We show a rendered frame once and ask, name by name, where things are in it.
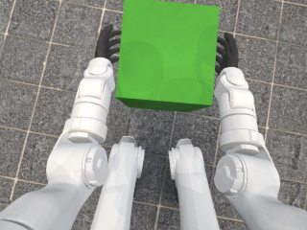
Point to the left robot thigh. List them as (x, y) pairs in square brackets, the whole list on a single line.
[(113, 210)]

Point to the robot left forearm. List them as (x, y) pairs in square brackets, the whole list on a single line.
[(87, 123)]

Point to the robot right forearm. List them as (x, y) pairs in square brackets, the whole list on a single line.
[(239, 129)]

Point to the right robot shin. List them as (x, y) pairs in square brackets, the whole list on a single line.
[(197, 150)]

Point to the right robot upper arm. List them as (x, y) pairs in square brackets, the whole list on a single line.
[(251, 186)]

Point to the right robot hand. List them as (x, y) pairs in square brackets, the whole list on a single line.
[(229, 53)]

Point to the left robot upper arm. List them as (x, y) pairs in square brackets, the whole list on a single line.
[(74, 170)]

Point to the carton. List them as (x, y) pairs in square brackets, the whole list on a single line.
[(167, 55)]

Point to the left robot hand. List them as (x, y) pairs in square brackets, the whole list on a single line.
[(104, 43)]

